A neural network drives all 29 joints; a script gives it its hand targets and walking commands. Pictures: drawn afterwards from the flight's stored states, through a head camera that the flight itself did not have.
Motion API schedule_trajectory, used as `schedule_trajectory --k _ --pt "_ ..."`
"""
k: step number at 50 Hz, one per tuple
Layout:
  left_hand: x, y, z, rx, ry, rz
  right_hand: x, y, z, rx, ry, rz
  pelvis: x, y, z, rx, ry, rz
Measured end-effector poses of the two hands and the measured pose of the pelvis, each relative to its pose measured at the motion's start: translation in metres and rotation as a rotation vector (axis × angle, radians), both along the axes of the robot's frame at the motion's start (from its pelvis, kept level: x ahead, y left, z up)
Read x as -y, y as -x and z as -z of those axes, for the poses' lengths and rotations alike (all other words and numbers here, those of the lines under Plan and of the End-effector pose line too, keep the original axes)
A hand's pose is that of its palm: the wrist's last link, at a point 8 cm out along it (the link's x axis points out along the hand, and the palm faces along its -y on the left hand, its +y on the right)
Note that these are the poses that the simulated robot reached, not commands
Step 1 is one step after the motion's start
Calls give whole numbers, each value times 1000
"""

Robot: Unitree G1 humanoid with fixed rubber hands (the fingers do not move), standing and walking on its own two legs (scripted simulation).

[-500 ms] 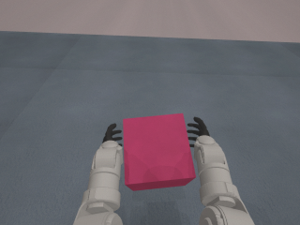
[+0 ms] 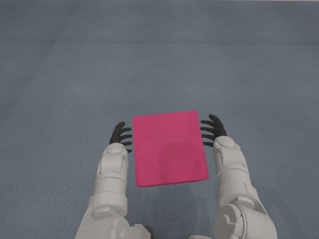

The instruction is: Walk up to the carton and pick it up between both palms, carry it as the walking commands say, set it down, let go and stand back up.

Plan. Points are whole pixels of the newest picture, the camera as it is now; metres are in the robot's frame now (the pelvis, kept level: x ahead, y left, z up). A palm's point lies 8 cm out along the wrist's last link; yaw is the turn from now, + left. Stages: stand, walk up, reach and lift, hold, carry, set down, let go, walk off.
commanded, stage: set down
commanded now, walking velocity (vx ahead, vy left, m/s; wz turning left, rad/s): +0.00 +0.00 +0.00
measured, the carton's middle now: (167, 152) +0.38 +0.00 -0.09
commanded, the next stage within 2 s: none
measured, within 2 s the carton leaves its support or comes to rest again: neither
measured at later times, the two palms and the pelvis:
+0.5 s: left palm (130, 159) +0.37 +0.12 -0.11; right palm (212, 154) +0.38 -0.15 -0.10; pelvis +0.04 -0.03 -0.02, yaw -2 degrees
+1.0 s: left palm (128, 163) +0.40 +0.14 -0.20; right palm (201, 157) +0.41 -0.13 -0.18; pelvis +0.00 -0.01 -0.10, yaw -4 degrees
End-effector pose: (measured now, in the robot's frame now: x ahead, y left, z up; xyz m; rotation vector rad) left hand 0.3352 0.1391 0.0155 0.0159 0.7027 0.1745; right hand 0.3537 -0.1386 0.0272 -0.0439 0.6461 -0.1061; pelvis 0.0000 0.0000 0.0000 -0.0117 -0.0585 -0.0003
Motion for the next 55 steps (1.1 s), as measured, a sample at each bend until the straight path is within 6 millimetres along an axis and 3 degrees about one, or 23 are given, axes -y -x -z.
schedule_trajectory --k 12,17,22,30,45,55 --pt "22 -33 41 6 2 17 21 -26 38 0 20 26 17 -25 8 -58 -11 10" --pt "25 -42 66 -9 -15 15 24 -34 68 -18 30 21 23 -38 8 -136 -18 11" --pt "23 -36 105 -36 -26 -5 19 -31 106 -46 36 34 27 -45 13 -235 -16 20" --pt "9 -36 161 3 20 -89 2 -28 155 -7 5 67 27 -35 39 -373 -14 45" --pt "4 -55 199 64 20 -77 -3 -46 191 57 33 47 9 -4 82 -433 5 64" --pt "1 -71 242 43 -3 -80 -8 -68 229 35 52 26 6 2 113 -494 6 72"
